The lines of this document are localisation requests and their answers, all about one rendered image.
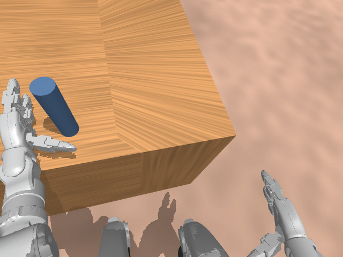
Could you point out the right robot hand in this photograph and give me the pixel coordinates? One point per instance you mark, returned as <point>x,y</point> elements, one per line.
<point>287,221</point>

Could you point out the right robot arm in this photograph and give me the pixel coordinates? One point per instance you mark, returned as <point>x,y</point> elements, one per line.
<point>301,247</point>

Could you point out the can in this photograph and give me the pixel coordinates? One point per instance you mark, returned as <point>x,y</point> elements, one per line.
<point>46,92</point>

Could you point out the left robot arm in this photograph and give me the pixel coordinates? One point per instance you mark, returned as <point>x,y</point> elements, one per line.
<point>24,230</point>

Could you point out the left robot hand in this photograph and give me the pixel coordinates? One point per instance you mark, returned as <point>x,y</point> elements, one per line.
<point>15,124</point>

